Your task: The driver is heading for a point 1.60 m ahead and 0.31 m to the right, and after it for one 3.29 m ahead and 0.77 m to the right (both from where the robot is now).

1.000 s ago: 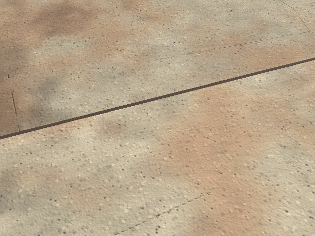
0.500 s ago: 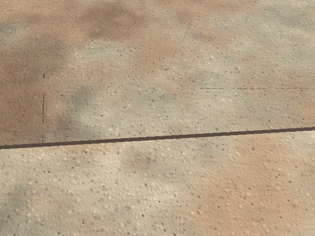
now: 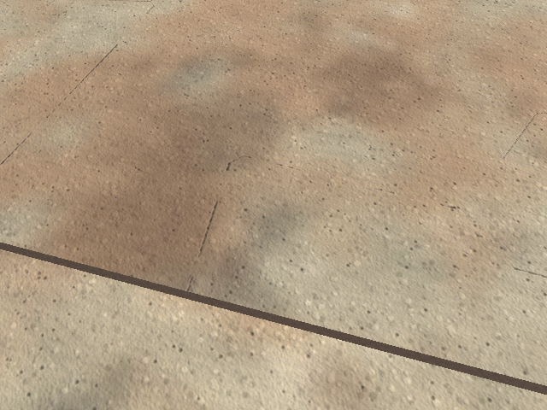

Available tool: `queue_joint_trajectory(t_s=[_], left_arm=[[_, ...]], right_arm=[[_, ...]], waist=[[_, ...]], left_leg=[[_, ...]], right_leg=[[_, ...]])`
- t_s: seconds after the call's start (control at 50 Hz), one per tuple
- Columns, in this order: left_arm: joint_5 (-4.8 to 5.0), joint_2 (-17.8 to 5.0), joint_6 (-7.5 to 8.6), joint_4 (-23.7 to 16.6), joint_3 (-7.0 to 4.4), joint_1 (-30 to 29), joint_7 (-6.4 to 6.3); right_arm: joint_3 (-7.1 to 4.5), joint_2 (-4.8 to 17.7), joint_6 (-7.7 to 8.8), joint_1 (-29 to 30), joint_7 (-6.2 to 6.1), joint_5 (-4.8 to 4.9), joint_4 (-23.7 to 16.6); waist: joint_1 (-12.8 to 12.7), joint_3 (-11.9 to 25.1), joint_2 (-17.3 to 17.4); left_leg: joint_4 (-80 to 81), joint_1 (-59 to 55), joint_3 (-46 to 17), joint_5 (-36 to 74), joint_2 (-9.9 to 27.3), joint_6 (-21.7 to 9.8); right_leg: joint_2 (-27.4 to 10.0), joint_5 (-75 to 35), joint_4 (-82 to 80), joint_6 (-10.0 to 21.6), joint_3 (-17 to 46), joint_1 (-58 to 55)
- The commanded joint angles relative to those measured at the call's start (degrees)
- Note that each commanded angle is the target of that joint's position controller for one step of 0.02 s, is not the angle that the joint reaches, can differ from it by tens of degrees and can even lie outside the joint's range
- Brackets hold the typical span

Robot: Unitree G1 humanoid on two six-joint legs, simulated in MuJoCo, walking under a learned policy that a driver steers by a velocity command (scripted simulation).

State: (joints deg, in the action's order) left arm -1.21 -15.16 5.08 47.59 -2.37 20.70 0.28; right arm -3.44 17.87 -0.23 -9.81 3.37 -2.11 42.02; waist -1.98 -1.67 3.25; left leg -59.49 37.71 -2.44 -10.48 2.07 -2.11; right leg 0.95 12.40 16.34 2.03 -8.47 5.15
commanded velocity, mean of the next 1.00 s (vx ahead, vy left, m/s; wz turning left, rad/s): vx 0.50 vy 0.00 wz -0.03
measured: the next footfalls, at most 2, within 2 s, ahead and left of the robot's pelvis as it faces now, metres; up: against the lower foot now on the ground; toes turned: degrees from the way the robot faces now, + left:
left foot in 0.20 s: +0.26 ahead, +0.12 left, +0.00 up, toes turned +7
right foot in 0.76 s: +0.58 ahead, -0.04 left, +0.00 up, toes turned -2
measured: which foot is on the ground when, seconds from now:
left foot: up 0.00-0.18, down 0.20-0.78, up 0.80-1.00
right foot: down 0.00-0.22, up 0.24-0.74, down 0.76-1.00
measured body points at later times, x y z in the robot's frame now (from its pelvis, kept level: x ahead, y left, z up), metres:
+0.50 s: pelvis +0.26 +0.06 +0.00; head +0.28 +0.07 +0.45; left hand +0.35 +0.32 -0.13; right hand +0.29 -0.21 -0.13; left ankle +0.22 +0.12 -0.75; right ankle +0.36 -0.09 -0.68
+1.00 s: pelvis +0.54 +0.01 +0.00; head +0.57 +0.00 +0.45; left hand +0.59 +0.29 -0.13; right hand +0.65 -0.25 -0.13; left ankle +0.61 +0.18 -0.67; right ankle +0.54 -0.04 -0.75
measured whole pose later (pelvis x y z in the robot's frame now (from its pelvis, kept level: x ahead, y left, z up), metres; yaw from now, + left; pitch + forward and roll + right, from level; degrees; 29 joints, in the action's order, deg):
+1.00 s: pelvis +0.54 +0.01 +0.00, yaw -7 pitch +0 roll +0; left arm 0.0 -14.9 2.5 51.7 -3.7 20.2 0.9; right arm -1.5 14.7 2.8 -9.4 0.7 -2.7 46.4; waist -1.2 -2.9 1.7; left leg -57.9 33.4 -2.3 -14.1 5.7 1.0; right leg 7.6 9.7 19.7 7.2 1.6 9.9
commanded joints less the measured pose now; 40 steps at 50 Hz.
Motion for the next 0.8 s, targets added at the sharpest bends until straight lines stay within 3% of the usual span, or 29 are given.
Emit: queue_joint_trajectory(t_s=[0.02, 0.1, 0.14, 0.18, 0.2, 0.22, 0.24, 0.26, 0.28, 0.3, 0.34, 0.36, 0.42, 0.52, 0.64, 0.68, 0.7, 0.72, 0.74, 0.76, 0.78, 0.8], left_arm=[[-0.01, -6.0, 1.03, -2.3, -1.14, -0.8, 0.37], [0.21, -7.8, 0.54, 0.1, -1.44, 3.0, 0.19], [0.19, -8.8, -0.25, 1.7, -1.58, 4.9, -0.04], [0.23, -10.0, -1.04, 2.9, -1.64, 5.3, -0.28], [0.51, -9.4, -1.38, 3.1, -1.28, 5.4, -0.38], [0.7, -7.3, -1.22, 1.1, -0.48, 4.7, -0.34], [1.49, -1.0, -1.08, -1.8, 0.84, 8.6, 0.74], [0.27, -7.8, -1.54, -1.5, -1.08, 3.1, 0.04], [0.84, -7.1, -1.24, -2.7, -1.12, -0.4, 0.22], [1.03, -5.7, -0.85, -2.5, -0.63, -1.0, 0.41], [-0.26, -4.6, -2.24, -0.7, -0.53, 1.7, 0.74], [-0.62, -4.0, -2.98, -0.1, -0.56, 2.6, 1.06], [-1.04, -3.0, -3.81, -1.0, -0.65, -1.2, 1.85], [-0.72, -2.3, -3.61, -4.2, -0.24, -12.3, 1.99], [-0.22, -2.5, -3.14, -6.8, 0.26, -20.4, 2.12], [-0.33, -2.8, -2.92, -7.1, 0.06, -19.9, 2.1], [-0.39, -3.1, -2.79, -6.6, -0.18, -18.0, 1.91], [-0.53, -3.7, -2.61, -5.4, -0.63, -14.1, 1.61], [-0.81, -4.5, -2.21, -2.9, -1.27, -6.6, 1.32], [-1.68, -7.1, -1.8, -0.1, -2.42, 2.7, 0.85], [-2.2, -14.9, -1.93, 0.2, -4.76, 8.9, 0.21], [0.21, -14.0, -2.54, 0.5, -4.58, 6.0, 0.78]], right_arm=[[0.85, -0.1, 0.88, 3.6, 0.62, 0.13, -4.6], [1.76, -0.5, 1.33, 10.2, 0.87, -0.18, -6.5], [1.7, 0.2, 1.59, 10.8, 0.41, -0.55, -6.7], [1.18, 1.2, 2.31, 4.7, -0.33, -1.03, -4.8], [0.51, 2.3, 2.98, -4.1, -0.88, -1.53, -1.5], [-0.74, 6.1, 3.34, -14.0, -1.75, -2.51, 0.9], [-2.23, 12.5, 3.1, -16.1, -2.58, -1.87, 1.2], [-2.46, 11.6, 2.75, -16.2, -3.07, 0.66, 1.0], [-1.74, 9.1, 2.89, -12.3, -3.34, 1.01, 1.8], [-0.82, 5.6, 3.28, -9.7, -3.16, 0.89, 2.1], [0.23, 2.2, 3.94, -5.9, -3.05, 1.27, 2.4], [0.41, 1.7, 4.37, -5.9, -2.96, 1.25, 2.7], [-0.09, 3.1, 5.29, -8.3, -2.93, 1.83, 4.8], [-0.05, 3.0, 5.43, -12.5, -2.84, 1.82, 7.7], [-0.05, 3.7, 5.44, -16.7, -3.54, 0.83, 11.0], [-0.09, 4.2, 5.34, -16.0, -4.06, 0.56, 11.6], [-0.14, 4.7, 5.33, -15.2, -4.27, 0.41, 11.7], [-0.27, 5.4, 5.16, -14.6, -4.42, 0.2, 11.9], [-0.34, 5.8, 4.71, -14.0, -4.5, 0.22, 11.9], [-0.03, 5.5, 4.66, -13.9, -4.72, 0.42, 11.1], [0.94, 1.4, 5.1, -17.0, -4.05, 2.25, 8.1], [0.22, 3.5, 5.52, -15.3, -3.72, 1.05, 7.7]], waist=[[1.0, -1.1, -8.2], [-0.8, -2.6, -8.4], [-0.6, -2.5, -8.5], [2.6, 1.4, -8.9], [6.4, 6.5, -7.1], [10.4, 13.6, -2.8], [7.7, 20.4, 12.1], [9.6, 18.8, 3.6], [7.3, 10.8, 1.8], [5.2, 6.2, -0.2], [1.2, 3.1, 0.8], [0.6, 3.2, 1.2], [0.3, 0.7, 0.3], [2.7, -2.8, -0.2], [4.9, -4.7, 0.0], [4.0, -4.6, 0.0], [3.0, -3.3, 0.4], [1.2, -0.6, 1.0], [-2.1, 3.6, 0.2], [-5.6, 8.9, -1.2], [-5.4, 16.3, -13.4], [-3.4, 18.6, -14.0]], left_leg=[[9.4, 0.0, 0.7, 6.6, 0.4, 0.2], [21.6, -5.8, 5.3, 5.8, -0.5, -1.4], [25.0, -7.5, 6.6, 1.3, -1.6, -3.0], [29.2, -16.8, 8.2, -2.1, -4.8, -5.2], [32.7, -28.7, 8.3, 0.3, -6.2, -6.6], [33.0, -44.1, -2.6, -4.1, 3.7, -9.2], [37.8, -59.6, -31.8, -3.4, 21.7, -16.8], [40.3, -56.7, -34.2, 2.8, 20.7, -16.5], [40.4, -50.3, -24.0, 9.2, 18.0, -15.1], [42.1, -42.9, -18.2, 14.3, 15.1, -13.2], [45.8, -33.9, -10.9, 15.9, 10.7, -10.3], [47.2, -31.9, -9.5, 16.6, 10.1, -10.3], [51.3, -30.4, -7.0, 15.1, 9.1, -11.3], [53.2, -32.9, -3.2, 16.0, 7.6, -10.5], [52.0, -40.5, 1.1, 21.8, 10.0, -8.7], [48.9, -43.3, 3.2, 29.6, 11.0, -7.6], [45.1, -44.3, 4.6, 38.9, 11.0, -6.9], [38.6, -45.1, 5.9, 47.8, 10.7, -6.1], [28.0, -44.2, 8.0, 51.5, 9.4, -5.1], [14.5, -35.1, 9.6, 42.1, 7.9, -3.7], [-9.3, -14.3, 12.2, 15.9, -0.5, -0.6], [-18.8, -3.4, 2.9, -17.6, -6.5, -0.5]], right_leg=[[-13.2, -18.9, -7.9, 6.5, 5.4, 1.0], [-14.8, -21.3, -7.6, 6.0, 3.3, -1.5], [-16.2, -28.6, -4.5, 5.9, 3.2, -5.6], [-15.8, -44.8, 6.2, 5.1, 1.4, -8.0], [-13.9, -44.9, 16.9, 3.9, -0.8, -4.8], [-12.0, -27.8, 32.0, 2.7, -1.4, 6.4], [-1.4, 16.6, 52.2, 0.1, -1.1, 28.4], [-1.8, 17.3, 57.8, 0.7, 8.3, 33.4], [-4.2, 12.2, 57.2, 1.3, 9.8, 35.5], [-5.8, 8.9, 53.2, 1.3, 9.6, 33.4], [-7.3, 6.7, 48.0, 0.3, 9.4, 27.0], [-7.0, 6.0, 47.1, -0.1, 9.0, 25.0], [-7.4, 1.2, 43.7, -1.3, 8.0, 28.0], [-7.8, -8.9, 31.1, -2.4, 6.9, 32.8], [-4.9, -10.7, 20.0, 1.0, 5.1, 31.0], [-3.1, -6.8, 17.8, 3.1, 4.4, 28.5], [-1.3, -4.4, 17.1, 4.3, 3.3, 25.0], [0.9, -2.0, 16.5, 5.6, 2.1, 20.1], [3.3, -2.4, 13.2, 6.9, 1.0, 11.7], [0.0, -2.4, 12.2, 9.4, 6.4, -2.4], [-16.2, 0.8, 10.0, 17.5, 33.4, -19.9], [-21.3, -3.4, 1.0, 20.6, 52.1, -22.5]])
